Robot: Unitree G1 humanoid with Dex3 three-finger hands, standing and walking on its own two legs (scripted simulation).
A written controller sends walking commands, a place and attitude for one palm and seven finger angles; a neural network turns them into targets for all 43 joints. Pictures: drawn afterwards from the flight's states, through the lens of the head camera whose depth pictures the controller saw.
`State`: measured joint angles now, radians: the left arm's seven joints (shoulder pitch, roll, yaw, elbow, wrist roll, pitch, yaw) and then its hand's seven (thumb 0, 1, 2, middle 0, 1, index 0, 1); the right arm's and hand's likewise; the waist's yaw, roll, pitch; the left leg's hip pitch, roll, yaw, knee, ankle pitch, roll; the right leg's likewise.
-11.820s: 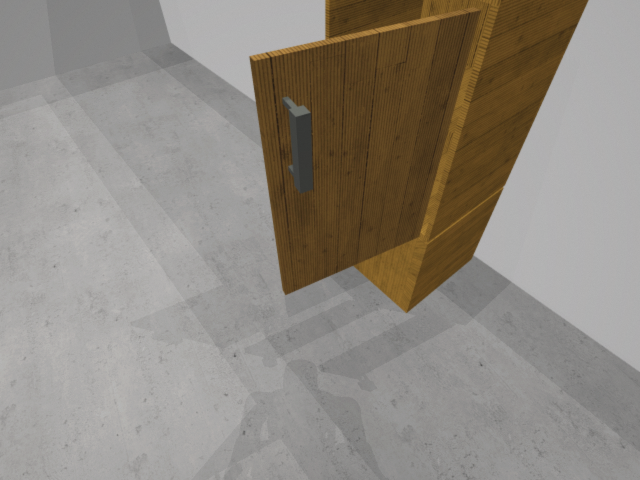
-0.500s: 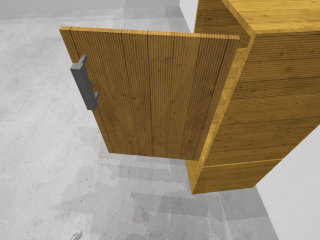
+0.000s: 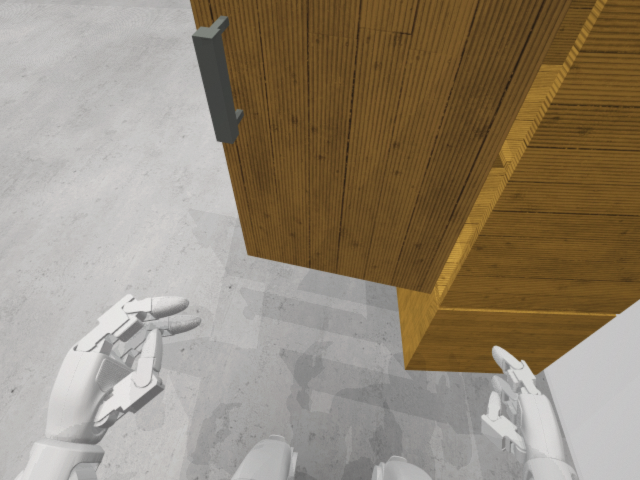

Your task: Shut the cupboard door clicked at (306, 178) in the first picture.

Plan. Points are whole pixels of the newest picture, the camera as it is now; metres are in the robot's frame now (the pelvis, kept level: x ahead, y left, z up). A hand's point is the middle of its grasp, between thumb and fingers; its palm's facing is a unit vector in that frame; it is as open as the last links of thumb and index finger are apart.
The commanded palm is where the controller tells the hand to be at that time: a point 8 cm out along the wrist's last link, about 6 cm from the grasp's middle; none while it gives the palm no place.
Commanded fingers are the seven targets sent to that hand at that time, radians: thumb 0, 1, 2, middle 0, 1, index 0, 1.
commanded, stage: raise the hand and make a fist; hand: left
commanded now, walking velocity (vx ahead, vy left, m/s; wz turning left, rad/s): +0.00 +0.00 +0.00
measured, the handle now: (224, 82) +0.56 +0.21 +0.19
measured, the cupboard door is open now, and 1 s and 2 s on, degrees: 78 78 78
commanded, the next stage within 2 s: bring the fist close to the handle in 1.34 s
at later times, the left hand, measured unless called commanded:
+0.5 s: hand (159, 329) +0.23 +0.20 +0.11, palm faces -0.16 -0.99 -0.05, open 3.3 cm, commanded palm +0.21 +0.26 +0.14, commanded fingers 0.00 0.90 0.90 -1.19 -1.38 -1.19 -1.38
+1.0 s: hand (132, 240) +0.27 +0.21 +0.20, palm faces -0.05 -0.99 -0.09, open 3.1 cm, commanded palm +0.24 +0.25 +0.19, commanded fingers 0.00 0.90 0.90 -1.30 -1.50 -1.30 -1.50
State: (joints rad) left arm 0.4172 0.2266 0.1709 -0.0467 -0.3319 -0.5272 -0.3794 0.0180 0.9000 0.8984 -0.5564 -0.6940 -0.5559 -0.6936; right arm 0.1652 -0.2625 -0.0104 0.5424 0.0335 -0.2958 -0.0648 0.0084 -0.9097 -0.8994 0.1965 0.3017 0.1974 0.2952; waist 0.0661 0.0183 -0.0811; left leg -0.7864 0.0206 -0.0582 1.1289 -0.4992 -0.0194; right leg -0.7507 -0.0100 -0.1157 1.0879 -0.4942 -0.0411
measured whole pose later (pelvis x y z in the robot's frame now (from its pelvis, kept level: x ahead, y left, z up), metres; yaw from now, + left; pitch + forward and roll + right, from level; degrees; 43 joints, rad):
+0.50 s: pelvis +0.02 +0.03 +0.04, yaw -1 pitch +6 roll -2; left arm 0.40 0.27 0.12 -0.18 -0.27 -0.20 -0.31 0.01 0.90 0.90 -1.01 -1.19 -1.01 -1.19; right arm 0.28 -0.26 0.02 0.54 0.05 -0.28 -0.07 0.01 -0.91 -0.90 0.20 0.30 0.20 0.30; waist 0.01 0.03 -0.06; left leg -0.59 0.00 0.00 0.92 -0.44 0.03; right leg -0.57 -0.03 -0.06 0.87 -0.41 0.01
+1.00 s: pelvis +0.04 +0.02 +0.06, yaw -1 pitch +1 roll -1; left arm 0.24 0.30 0.25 -0.19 -0.33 -0.05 -0.32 0.01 0.90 0.90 -1.29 -1.50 -1.29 -1.50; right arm 0.26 -0.24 0.07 0.59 0.06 -0.27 -0.08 0.01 -0.91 -0.90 0.20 0.30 0.20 0.30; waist 0.04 0.06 -0.05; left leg -0.34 0.00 -0.01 0.69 -0.37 0.01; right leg -0.32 -0.01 -0.07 0.66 -0.35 -0.01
